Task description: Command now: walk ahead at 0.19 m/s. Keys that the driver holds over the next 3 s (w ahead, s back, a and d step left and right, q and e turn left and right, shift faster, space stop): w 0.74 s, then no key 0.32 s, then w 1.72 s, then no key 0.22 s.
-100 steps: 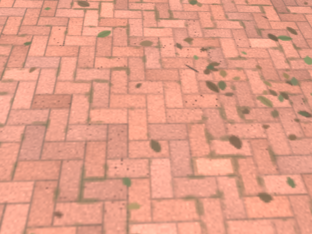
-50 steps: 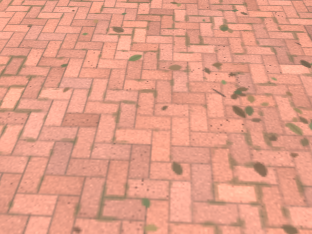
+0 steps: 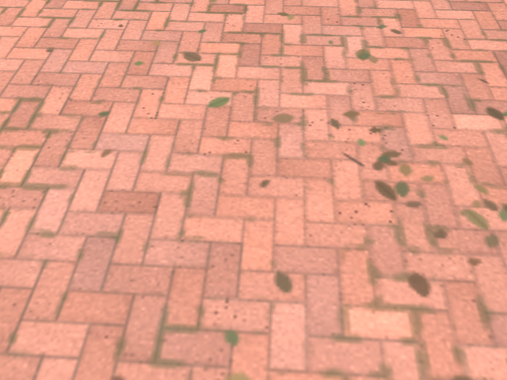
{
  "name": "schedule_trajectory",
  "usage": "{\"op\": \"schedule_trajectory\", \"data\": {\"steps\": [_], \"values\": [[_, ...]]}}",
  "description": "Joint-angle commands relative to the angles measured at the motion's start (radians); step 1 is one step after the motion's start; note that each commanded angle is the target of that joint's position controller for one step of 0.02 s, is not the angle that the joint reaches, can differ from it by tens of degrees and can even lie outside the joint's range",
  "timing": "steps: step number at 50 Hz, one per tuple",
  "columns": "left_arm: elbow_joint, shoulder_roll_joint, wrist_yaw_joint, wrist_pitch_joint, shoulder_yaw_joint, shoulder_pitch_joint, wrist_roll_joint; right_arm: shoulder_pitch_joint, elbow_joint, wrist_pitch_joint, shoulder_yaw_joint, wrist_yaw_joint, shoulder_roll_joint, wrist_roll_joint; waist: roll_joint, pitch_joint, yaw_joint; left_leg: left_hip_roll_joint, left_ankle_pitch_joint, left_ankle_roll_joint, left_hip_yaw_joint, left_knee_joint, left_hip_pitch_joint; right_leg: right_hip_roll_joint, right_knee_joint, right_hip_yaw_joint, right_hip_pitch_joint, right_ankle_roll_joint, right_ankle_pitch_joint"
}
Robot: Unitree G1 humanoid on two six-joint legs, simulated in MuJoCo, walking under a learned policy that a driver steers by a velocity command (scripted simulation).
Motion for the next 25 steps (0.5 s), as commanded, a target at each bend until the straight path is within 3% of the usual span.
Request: {"op": "schedule_trajectory", "data": {"steps": [1,3,5,8,10,12,13,14,15,16,17,19,22,25], "values": [[-0.019,0.224,0.015,-0.019,0.057,0.095,0.0,-0.107,-0.093,-0.045,-0.013,0.013,-0.105,0.011,-0.162,0.15,0.055,0.02,-0.125,0.034,0.063,0.278,-0.299,-0.394,-0.376,0.53,-0.028,-0.199,-0.51],[-0.029,0.191,0.012,-0.04,0.054,0.091,0.001,-0.088,-0.091,-0.07,-0.022,0.031,-0.11,0.019,-0.101,0.15,0.033,0.074,-0.149,0.052,0.037,0.411,-0.441,-0.418,-0.373,0.533,0.073,-0.212,-0.386],[-0.046,0.173,0.008,-0.046,0.052,0.069,-0.014,-0.098,-0.093,-0.092,-0.024,0.045,-0.103,0.023,-0.067,0.12,0.025,0.091,-0.091,0.06,0.06,0.301,-0.426,-0.358,-0.361,0.405,0.115,-0.16,-0.247],[-0.048,0.2,0.004,-0.036,0.06,0.076,-0.02,-0.11,-0.096,-0.108,-0.017,0.059,-0.071,0.02,-0.108,0.067,0.019,0.038,0.001,0.039,0.14,0.093,-0.202,-0.269,-0.32,0.238,0.018,-0.131,-0.13],[-0.051,0.216,0.0,-0.027,0.064,0.061,-0.029,-0.036,-0.069,-0.105,-0.021,0.064,-0.076,0.024,-0.102,0.054,-0.027,-0.007,0.142,0.029,0.192,-0.027,-0.001,-0.247,-0.261,0.196,-0.111,-0.121,-0.153],[-0.057,0.174,-0.006,-0.03,0.049,0.052,-0.023,0.104,-0.023,-0.095,-0.038,0.056,-0.11,0.026,-0.071,0.025,-0.094,-0.028,0.126,0.04,0.185,-0.064,0.202,-0.208,-0.134,0.165,-0.235,-0.086,-0.152],[-0.075,0.108,-0.015,-0.038,0.026,0.023,-0.011,0.201,-0.01,-0.097,-0.055,0.048,-0.169,0.025,0.06,0.005,-0.14,0.115,0.012,0.09,-0.021,-0.176,0.305,-0.129,0.144,0.066,-0.331,-0.027,-0.091],[-0.131,0.034,-0.017,-0.06,0.007,0.017,0.003,0.311,-0.005,-0.099,-0.078,0.051,-0.301,0.013,0.308,-0.067,-0.139,0.355,-0.174,0.232,-0.464,-0.325,0.435,-0.017,0.501,-0.017,-0.544,0.027,-0.243],[-0.142,0.093,-0.014,-0.074,0.023,0.004,-0.029,0.286,0.002,-0.117,-0.061,0.064,-0.256,-0.007,0.219,-0.04,-0.121,0.415,-0.388,0.312,-0.66,-0.401,0.371,-0.039,0.697,0.101,-0.633,0.012,-0.278],[-0.152,0.143,-0.019,-0.085,0.032,-0.014,-0.05,0.179,-0.036,-0.131,-0.042,0.072,-0.2,-0.002,0.144,0.055,-0.082,0.386,-0.402,0.283,-0.559,-0.405,0.305,-0.102,0.756,0.128,-0.705,-0.013,-0.179],[-0.142,0.155,-0.022,-0.09,0.038,-0.01,-0.045,0.104,-0.062,-0.136,-0.027,0.079,-0.157,0.0,0.119,0.08,-0.054,0.327,-0.291,0.242,-0.43,-0.409,0.26,-0.14,0.748,0.115,-0.689,-0.018,-0.078],[-0.132,0.157,-0.023,-0.089,0.049,-0.015,-0.017,0.048,-0.085,-0.129,-0.012,0.084,-0.121,-0.003,0.097,0.085,-0.021,0.243,-0.033,0.187,-0.231,-0.425,0.188,-0.187,0.648,0.1,-0.61,-0.004,0.054],[-0.136,0.118,-0.032,-0.074,0.046,-0.047,-0.008,0.125,-0.066,-0.119,-0.01,0.071,-0.124,-0.009,0.081,0.072,-0.029,0.191,0.24,0.193,-0.087,-0.436,0.182,-0.192,0.567,0.049,-0.585,0.039,0.164],[-0.186,0.089,-0.03,-0.069,0.038,-0.17,-0.006,0.152,-0.069,-0.111,-0.011,0.054,-0.146,-0.01,0.054,0.087,-0.05,0.18,0.382,0.206,-0.022,-0.448,0.175,-0.183,0.394,0.03,-0.6,0.071,0.251]]}}
Next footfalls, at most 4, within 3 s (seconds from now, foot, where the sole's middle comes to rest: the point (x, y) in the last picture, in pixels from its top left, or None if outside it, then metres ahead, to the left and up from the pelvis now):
0.26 left None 0.13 0.17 -0.78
0.76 right None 0.50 -0.06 -0.78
1.24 left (208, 367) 0.57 0.16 -0.78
1.72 right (299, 273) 0.86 -0.10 -0.78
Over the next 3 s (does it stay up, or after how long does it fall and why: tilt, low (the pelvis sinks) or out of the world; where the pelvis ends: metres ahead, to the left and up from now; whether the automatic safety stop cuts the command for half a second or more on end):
stays up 1.37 -0.03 0.00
